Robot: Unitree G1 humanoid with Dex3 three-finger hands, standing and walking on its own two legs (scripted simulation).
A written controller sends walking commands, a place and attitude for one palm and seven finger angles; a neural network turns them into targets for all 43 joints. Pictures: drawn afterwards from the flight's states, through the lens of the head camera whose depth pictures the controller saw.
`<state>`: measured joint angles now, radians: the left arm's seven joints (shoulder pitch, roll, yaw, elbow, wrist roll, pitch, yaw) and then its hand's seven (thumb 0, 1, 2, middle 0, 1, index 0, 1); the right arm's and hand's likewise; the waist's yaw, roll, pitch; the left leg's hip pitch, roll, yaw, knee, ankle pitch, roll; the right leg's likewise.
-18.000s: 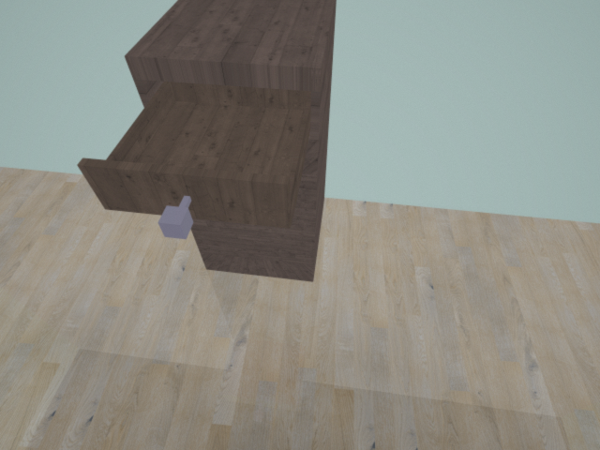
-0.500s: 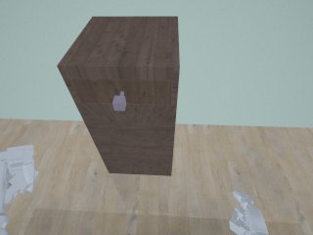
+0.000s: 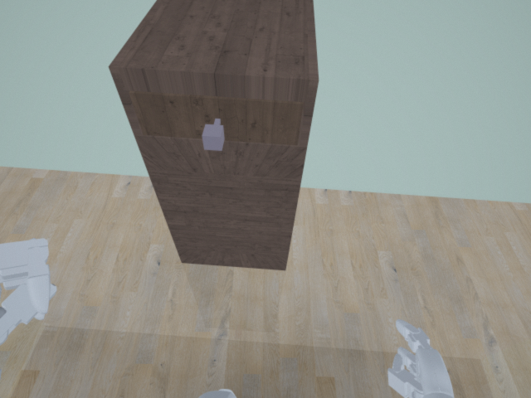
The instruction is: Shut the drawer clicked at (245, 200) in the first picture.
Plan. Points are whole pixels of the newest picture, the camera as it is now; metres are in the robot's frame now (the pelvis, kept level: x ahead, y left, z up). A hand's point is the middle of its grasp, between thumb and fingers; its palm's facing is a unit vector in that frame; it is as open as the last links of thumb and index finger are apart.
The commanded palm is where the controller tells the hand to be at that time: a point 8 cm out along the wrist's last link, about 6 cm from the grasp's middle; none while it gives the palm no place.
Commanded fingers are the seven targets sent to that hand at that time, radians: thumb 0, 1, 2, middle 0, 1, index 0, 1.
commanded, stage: step back with the hand held close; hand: left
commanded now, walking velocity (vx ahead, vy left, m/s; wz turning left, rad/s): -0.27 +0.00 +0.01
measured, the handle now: (215, 131) +0.65 +0.16 -0.01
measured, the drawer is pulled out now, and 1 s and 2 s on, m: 0.00 0.00 0.00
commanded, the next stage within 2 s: stop stepping back and stand still in 0.70 s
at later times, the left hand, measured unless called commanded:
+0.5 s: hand (14, 371) +0.12 +0.22 +0.18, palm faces +0.27 -0.82 -0.50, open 3.3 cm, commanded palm +0.05 +0.28 +0.19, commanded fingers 0.00 0.90 0.90 -1.40 -1.60 -1.40 -1.60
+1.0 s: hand out of the picture +0.02 +0.27 +0.18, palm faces +0.37 -0.86 -0.35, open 3.2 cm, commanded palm -0.03 +0.32 +0.19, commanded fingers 0.00 0.90 0.90 -1.40 -1.60 -1.40 -1.60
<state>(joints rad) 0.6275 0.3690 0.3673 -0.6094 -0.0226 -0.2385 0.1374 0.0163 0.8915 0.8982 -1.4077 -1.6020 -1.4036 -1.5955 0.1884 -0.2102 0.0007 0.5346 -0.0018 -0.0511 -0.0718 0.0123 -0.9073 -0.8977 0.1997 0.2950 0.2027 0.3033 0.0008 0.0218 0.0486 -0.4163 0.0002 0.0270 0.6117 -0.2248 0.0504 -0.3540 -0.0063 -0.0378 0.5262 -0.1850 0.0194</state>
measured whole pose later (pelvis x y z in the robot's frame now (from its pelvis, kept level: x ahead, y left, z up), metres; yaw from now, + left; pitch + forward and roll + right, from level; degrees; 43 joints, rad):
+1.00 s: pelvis -0.16 +0.04 -0.01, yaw -1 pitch +0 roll -3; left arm 0.57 0.40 0.36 -0.62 -0.04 -0.23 0.12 0.01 0.89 0.90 -1.41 -1.60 -1.41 -1.60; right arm 0.23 -0.17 0.03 0.66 -0.01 -0.09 -0.07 0.01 -0.91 -0.90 0.20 0.30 0.21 0.30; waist 0.01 -0.02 -0.07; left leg -0.43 -0.03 0.00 0.65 -0.24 0.03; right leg -0.17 0.02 0.00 0.58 -0.41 0.02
